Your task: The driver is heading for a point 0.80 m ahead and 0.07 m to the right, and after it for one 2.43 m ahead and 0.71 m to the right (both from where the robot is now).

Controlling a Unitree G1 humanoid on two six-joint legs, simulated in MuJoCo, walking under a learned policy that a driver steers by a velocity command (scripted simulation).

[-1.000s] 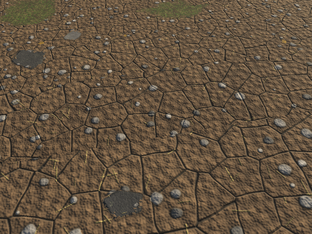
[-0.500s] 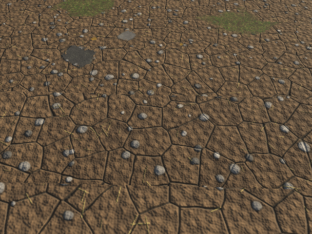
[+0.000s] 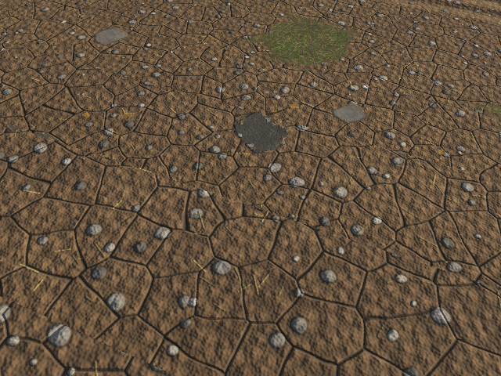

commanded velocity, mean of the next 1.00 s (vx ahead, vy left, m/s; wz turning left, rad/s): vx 0.50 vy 0.00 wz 0.00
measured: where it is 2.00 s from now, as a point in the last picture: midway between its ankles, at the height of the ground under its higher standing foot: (289, 277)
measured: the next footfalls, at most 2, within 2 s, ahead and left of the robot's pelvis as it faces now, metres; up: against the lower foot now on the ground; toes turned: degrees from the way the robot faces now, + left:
left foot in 0.34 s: +0.32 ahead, +0.18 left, +0.00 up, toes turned +9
right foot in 1.06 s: +0.69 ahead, -0.13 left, -0.18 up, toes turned -15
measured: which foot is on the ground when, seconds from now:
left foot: up 0.00-0.32, down 0.34-1.00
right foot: down 0.00-0.38, up 0.40-1.00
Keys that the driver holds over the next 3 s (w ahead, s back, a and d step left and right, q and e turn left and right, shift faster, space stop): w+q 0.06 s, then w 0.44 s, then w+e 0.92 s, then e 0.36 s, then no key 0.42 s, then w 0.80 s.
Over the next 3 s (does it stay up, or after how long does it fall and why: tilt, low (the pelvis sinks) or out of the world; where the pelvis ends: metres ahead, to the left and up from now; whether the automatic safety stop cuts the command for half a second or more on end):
stays up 1.12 -0.29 -0.27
